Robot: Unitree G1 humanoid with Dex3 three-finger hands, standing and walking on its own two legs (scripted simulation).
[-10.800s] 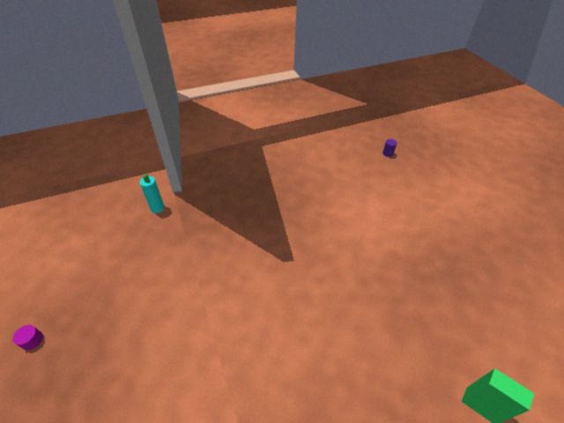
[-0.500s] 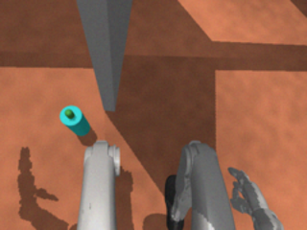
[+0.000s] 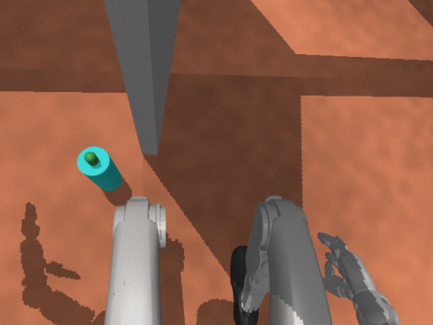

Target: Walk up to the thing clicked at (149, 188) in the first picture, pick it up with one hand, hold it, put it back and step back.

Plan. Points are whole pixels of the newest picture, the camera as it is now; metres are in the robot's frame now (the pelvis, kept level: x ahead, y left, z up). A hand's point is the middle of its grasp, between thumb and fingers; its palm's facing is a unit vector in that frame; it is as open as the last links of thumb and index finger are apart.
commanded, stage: approach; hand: left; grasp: from the side
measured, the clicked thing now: (100, 169) +0.42 +0.26 -0.26
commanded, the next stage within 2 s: close in in 0.34 s
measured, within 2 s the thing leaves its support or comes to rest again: neither
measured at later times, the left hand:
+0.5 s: hand (54, 188) +0.36 +0.33 -0.22, palm faces +0.15 -0.99 +0.07, open 17.6 cm
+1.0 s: hand (92, 184) +0.38 +0.27 -0.25, palm faces +0.19 -0.98 +0.04, open 17.7 cm
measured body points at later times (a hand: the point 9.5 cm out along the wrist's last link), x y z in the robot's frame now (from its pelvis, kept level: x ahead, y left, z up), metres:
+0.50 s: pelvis -0.01 +0.01 -0.08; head +0.21 +0.15 +0.28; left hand +0.34 +0.38 -0.22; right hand +0.18 -0.26 -0.13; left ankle +0.08 +0.13 -0.34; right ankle +0.11 -0.13 -0.34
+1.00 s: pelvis -0.02 +0.02 -0.10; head +0.19 +0.18 +0.26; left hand +0.36 +0.32 -0.25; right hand +0.14 -0.25 -0.12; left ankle +0.08 +0.13 -0.34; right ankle +0.11 -0.13 -0.34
